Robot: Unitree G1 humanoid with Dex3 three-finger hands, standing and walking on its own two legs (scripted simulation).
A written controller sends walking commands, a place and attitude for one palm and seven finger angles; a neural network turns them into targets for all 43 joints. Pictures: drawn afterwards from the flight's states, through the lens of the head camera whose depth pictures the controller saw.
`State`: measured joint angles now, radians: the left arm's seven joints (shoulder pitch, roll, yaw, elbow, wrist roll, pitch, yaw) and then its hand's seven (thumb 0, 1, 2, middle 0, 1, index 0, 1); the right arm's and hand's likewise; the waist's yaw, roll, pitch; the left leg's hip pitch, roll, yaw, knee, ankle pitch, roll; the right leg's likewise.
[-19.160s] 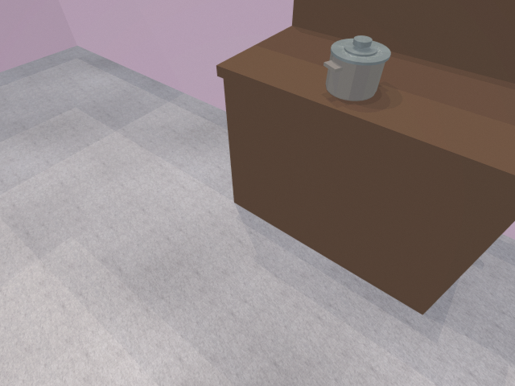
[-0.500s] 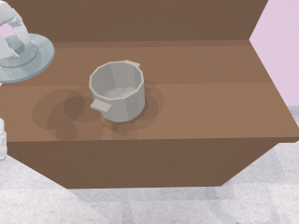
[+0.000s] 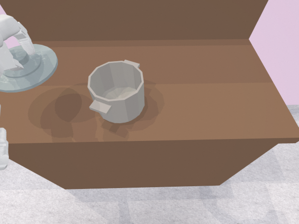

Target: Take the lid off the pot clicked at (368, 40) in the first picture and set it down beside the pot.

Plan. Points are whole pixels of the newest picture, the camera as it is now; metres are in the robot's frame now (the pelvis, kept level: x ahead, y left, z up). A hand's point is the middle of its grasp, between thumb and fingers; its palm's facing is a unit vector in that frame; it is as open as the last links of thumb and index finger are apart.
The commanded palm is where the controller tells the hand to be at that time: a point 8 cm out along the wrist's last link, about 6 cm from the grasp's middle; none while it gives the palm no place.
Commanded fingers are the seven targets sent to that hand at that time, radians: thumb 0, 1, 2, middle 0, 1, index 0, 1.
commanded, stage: lower the lid onto the table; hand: left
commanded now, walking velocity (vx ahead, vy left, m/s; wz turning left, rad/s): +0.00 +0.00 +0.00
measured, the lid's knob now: (16, 57) +0.49 +0.31 +0.18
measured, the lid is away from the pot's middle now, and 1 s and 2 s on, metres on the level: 0.23 0.22 0.23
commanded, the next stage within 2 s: none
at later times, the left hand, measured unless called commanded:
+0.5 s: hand (18, 68) +0.46 +0.30 +0.17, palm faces -0.37 -0.13 -0.92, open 7.9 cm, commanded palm +0.46 +0.30 +0.24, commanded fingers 0.00 0.55 1.08 -0.81 -1.03 -0.85 -1.04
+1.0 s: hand (26, 78) +0.46 +0.30 +0.14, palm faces -0.43 -0.14 -0.89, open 7.9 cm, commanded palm +0.47 +0.31 +0.21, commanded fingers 0.00 0.55 1.08 -0.81 -1.03 -0.85 -1.04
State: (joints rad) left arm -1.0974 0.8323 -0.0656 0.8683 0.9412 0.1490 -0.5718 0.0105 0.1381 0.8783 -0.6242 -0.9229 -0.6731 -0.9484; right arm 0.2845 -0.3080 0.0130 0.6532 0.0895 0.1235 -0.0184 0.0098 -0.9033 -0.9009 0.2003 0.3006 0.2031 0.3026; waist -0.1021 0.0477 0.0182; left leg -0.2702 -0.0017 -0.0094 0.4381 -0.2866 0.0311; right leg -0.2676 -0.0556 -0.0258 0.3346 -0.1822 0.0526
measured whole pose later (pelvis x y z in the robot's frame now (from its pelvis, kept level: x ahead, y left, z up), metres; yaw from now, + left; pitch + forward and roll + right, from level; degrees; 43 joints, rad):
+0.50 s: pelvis +0.00 +0.00 +0.00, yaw +0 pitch +7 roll -2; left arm -1.07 0.80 -0.09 0.93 0.93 0.09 -0.55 0.01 0.14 0.88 -0.62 -0.92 -0.67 -0.95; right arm 0.29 -0.31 0.01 0.68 0.08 0.12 -0.03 0.01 -0.90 -0.90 0.20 0.30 0.20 0.30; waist -0.10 0.04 0.01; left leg -0.29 0.00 -0.01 0.46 -0.30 0.03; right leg -0.28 -0.06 -0.03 0.35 -0.19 0.05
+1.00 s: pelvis -0.01 +0.00 +0.00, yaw +0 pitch +8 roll -2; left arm -1.05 0.80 -0.07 1.03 0.94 0.02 -0.51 0.01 0.15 0.88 -0.62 -0.92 -0.67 -0.95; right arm 0.31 -0.30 0.01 0.69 0.08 0.13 -0.04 0.01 -0.90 -0.90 0.20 0.30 0.20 0.30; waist -0.12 0.04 0.00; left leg -0.33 0.00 -0.01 0.50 -0.31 0.03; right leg -0.32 -0.05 -0.02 0.38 -0.19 0.06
